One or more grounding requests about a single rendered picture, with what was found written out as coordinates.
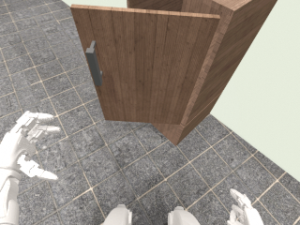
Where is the left robot forearm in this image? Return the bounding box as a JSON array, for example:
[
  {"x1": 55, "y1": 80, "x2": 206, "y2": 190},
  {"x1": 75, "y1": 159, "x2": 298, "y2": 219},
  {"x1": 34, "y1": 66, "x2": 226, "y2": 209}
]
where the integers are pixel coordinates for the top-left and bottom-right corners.
[{"x1": 0, "y1": 168, "x2": 22, "y2": 225}]

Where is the robot left shin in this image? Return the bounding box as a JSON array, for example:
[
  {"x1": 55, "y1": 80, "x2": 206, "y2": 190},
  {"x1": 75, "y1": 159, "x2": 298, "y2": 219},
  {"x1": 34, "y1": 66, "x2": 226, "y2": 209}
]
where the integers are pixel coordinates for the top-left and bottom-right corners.
[{"x1": 117, "y1": 204, "x2": 126, "y2": 208}]

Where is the left robot hand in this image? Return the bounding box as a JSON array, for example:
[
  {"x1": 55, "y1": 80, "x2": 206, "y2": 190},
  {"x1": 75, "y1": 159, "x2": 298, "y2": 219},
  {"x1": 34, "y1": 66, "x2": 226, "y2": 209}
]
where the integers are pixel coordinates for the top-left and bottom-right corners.
[{"x1": 0, "y1": 111, "x2": 62, "y2": 182}]

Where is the right robot hand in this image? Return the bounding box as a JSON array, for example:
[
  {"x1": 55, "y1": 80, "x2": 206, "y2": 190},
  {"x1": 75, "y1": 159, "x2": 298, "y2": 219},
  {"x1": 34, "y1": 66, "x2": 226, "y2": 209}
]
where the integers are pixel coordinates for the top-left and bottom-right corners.
[{"x1": 227, "y1": 188, "x2": 263, "y2": 225}]

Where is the handle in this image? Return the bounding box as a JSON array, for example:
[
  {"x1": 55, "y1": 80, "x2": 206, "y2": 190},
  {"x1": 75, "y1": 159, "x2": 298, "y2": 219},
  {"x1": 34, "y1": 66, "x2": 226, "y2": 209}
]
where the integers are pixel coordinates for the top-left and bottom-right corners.
[{"x1": 85, "y1": 40, "x2": 103, "y2": 86}]

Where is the left robot thigh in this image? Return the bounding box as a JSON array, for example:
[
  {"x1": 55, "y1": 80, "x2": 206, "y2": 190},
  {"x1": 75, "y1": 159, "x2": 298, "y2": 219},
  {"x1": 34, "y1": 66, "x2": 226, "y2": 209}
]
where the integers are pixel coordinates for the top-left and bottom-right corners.
[{"x1": 102, "y1": 207, "x2": 132, "y2": 225}]

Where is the cupboard door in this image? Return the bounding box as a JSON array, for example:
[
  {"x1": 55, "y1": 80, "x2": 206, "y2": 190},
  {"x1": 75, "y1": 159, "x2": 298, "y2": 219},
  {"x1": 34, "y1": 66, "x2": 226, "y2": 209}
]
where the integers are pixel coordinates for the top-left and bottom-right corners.
[{"x1": 70, "y1": 4, "x2": 220, "y2": 125}]

